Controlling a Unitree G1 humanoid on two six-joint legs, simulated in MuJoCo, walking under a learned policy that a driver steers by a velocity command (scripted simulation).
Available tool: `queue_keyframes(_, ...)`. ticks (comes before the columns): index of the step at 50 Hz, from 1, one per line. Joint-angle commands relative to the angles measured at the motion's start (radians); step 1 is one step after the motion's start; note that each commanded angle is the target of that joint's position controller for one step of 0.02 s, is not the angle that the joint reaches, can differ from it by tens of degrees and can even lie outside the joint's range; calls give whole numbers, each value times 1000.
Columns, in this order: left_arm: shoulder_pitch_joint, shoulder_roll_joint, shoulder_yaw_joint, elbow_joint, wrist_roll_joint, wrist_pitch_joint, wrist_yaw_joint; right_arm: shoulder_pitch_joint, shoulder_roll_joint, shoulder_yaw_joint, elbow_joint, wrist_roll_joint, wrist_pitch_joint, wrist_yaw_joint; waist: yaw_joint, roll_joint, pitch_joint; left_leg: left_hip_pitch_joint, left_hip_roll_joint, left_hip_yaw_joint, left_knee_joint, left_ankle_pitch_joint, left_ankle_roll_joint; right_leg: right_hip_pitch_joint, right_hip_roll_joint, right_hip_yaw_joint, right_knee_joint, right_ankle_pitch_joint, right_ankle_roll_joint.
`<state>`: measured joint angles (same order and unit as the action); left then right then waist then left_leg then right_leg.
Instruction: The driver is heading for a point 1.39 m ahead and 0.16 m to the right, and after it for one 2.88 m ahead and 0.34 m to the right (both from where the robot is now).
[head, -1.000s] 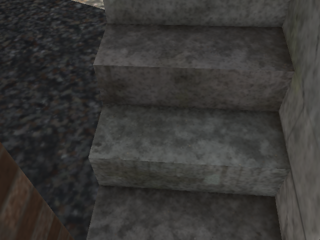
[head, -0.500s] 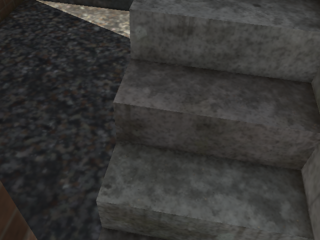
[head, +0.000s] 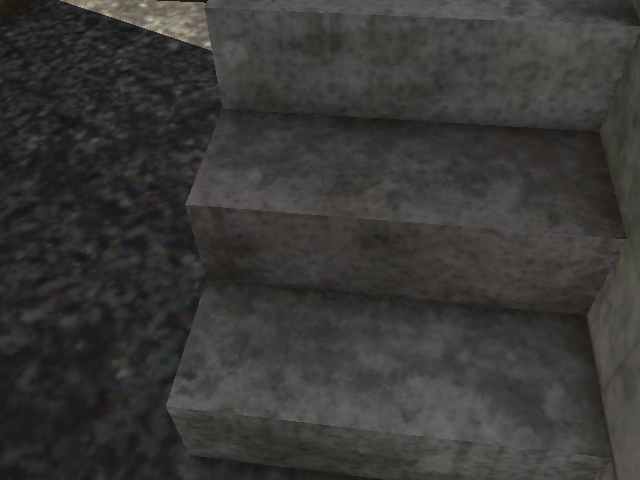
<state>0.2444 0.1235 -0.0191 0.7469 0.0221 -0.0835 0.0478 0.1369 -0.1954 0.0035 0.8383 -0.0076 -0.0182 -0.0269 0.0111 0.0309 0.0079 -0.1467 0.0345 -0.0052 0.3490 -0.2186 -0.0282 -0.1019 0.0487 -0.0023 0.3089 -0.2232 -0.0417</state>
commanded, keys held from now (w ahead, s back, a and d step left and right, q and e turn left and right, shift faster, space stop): w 1.00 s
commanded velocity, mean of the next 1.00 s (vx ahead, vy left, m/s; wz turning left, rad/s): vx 0.50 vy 0.00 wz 0.00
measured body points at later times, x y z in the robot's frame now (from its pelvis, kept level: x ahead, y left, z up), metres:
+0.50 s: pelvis +0.00 -0.01 +0.00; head +0.01 -0.01 +0.45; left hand +0.15 +0.20 -0.11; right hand +0.14 -0.24 -0.12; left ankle -0.02 +0.14 -0.75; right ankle -0.04 -0.09 -0.75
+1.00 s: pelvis +0.00 -0.01 +0.00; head +0.02 -0.01 +0.45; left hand +0.13 +0.20 -0.12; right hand +0.14 -0.24 -0.12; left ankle -0.02 +0.14 -0.75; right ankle -0.04 -0.09 -0.75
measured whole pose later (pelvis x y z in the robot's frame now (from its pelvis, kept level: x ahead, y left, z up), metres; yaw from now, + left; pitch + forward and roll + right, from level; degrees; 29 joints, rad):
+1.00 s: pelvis +0.00 -0.01 +0.00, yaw -1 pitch +1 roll +0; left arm 0.19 0.16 -0.06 0.80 0.02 -0.08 0.03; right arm 0.13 -0.23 0.05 0.83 -0.01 -0.03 -0.02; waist 0.01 0.02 0.00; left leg -0.14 0.05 0.02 0.32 -0.20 -0.04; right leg -0.11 0.06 0.01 0.30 -0.21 -0.05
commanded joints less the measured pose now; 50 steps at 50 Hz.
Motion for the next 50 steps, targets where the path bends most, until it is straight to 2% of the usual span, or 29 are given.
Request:
queue_keyframes(1,-4,79,13,-55,0,-14,0,-28,-77,-11,-69,2,-12,-4,-2,-56,-67,18,63,-35,4,254,22,27,-135,102,-25,376,-6)
queue_keyframes(4,-23,78,7,-51,2,-11,-1,-26,-85,-6,-71,4,-12,-5,-3,-48,-75,16,68,-34,2,264,17,37,-135,105,-27,394,-4)
queue_keyframes(5,-32,97,13,-56,5,-6,-3,-31,-82,-6,-71,13,-12,-6,-6,-44,-94,16,63,-20,26,238,22,49,-133,107,-24,395,-8)
queue_keyframes(6,-45,97,12,-57,6,-3,-5,-27,-79,-2,-72,13,-12,-6,-10,-53,-94,11,63,-19,25,220,21,48,-134,109,-27,385,-10)
queue_keyframes(11,-64,91,5,-57,6,-1,-9,-29,-94,2,-73,7,-12,-6,-9,-46,-61,-8,70,-22,20,205,19,26,-127,112,-35,322,-15)
queue_keyframes(14,-72,98,4,-56,7,-3,-10,-37,-95,7,-76,2,-15,-7,-8,-39,-67,-7,72,-23,24,209,24,26,-125,111,-32,316,-17)
queue_keyframes(28,-90,103,-5,-46,5,-5,-16,-40,-112,15,-76,0,-24,-5,-13,-30,-77,20,89,-35,10,260,29,12,-121,107,-30,295,-14)
queue_keyframes(29,-83,90,-12,-39,2,-9,-13,-37,-116,17,-78,-9,-24,-4,-10,-32,-62,22,95,-47,-13,288,21,0,-122,105,-33,290,-9)
queue_keyframes(30,-74,93,-13,-35,1,-11,-12,-41,-120,15,-78,-10,-25,-3,-6,-24,-63,28,96,-47,-13,304,21,1,-123,106,-33,293,-8)
queue_keyframes(32,-70,102,-13,-28,2,-10,-12,-32,-125,14,-76,-3,-25,-1,-8,-23,-72,43,97,-43,-19,324,16,9,-124,109,-34,311,-6)
queue_keyframes(35,-75,106,-15,-23,1,-12,-13,-40,-120,17,-78,-9,-26,-2,-10,-28,-90,55,96,-42,-22,310,20,11,-126,109,-34,307,-6)
queue_keyframes(50,-67,111,-24,-10,1,-14,-15,-41,-133,23,-68,-7,-25,1,-8,-34,-74,52,99,-37,-39,276,18,-4,-129,118,-45,270,-6)
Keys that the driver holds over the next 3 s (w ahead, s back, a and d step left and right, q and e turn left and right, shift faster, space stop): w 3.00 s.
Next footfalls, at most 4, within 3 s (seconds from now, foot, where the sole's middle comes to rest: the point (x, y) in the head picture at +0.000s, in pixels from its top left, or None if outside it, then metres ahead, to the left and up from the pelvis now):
none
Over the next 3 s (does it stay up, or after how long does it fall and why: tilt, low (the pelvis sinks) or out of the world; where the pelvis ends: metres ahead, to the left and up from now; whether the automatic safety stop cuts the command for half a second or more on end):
stays up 0.00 -0.01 0.00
